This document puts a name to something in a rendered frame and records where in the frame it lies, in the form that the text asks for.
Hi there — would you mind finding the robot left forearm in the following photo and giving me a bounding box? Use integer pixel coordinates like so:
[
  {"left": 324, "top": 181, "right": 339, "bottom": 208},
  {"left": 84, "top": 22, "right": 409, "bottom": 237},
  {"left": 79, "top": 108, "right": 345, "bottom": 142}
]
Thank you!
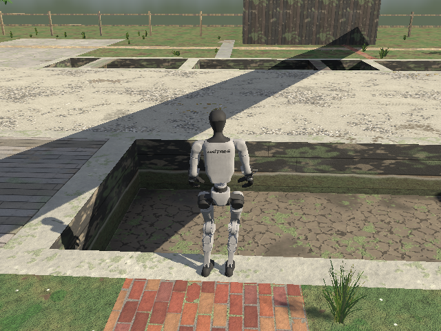
[{"left": 187, "top": 167, "right": 196, "bottom": 182}]

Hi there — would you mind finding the robot left upper arm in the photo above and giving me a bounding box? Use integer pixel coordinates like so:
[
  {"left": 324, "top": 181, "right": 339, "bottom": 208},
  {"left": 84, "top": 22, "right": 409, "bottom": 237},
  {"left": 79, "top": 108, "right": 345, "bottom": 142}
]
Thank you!
[{"left": 189, "top": 140, "right": 204, "bottom": 177}]

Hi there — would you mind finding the robot right forearm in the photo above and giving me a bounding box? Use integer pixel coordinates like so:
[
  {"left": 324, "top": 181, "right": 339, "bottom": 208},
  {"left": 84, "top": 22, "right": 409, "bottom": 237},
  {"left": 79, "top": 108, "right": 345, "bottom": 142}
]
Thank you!
[{"left": 245, "top": 165, "right": 254, "bottom": 181}]

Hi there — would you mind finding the robot head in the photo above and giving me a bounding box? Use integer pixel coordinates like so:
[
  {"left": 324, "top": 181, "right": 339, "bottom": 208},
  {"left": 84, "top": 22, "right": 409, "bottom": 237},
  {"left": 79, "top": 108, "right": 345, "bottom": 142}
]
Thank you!
[{"left": 207, "top": 110, "right": 230, "bottom": 143}]

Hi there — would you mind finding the robot right upper arm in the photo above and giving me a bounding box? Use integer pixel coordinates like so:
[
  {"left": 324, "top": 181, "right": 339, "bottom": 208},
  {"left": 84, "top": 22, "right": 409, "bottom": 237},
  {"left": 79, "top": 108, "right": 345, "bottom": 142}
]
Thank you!
[{"left": 233, "top": 139, "right": 252, "bottom": 175}]

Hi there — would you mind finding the right robot hand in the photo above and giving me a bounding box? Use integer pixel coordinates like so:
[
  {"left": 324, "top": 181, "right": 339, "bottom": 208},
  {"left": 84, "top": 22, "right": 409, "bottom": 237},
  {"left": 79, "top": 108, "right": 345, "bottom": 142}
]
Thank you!
[{"left": 238, "top": 177, "right": 254, "bottom": 188}]

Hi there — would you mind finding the left robot hand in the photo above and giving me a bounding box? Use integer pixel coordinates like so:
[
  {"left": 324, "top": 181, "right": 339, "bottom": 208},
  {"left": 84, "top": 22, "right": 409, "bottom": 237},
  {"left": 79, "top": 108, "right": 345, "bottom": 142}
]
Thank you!
[{"left": 188, "top": 177, "right": 205, "bottom": 188}]

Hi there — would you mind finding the right robot shin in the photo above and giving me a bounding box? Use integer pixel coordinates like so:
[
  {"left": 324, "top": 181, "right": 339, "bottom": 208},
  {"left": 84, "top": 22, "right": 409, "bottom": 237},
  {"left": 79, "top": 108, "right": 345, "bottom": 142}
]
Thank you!
[{"left": 227, "top": 223, "right": 240, "bottom": 268}]

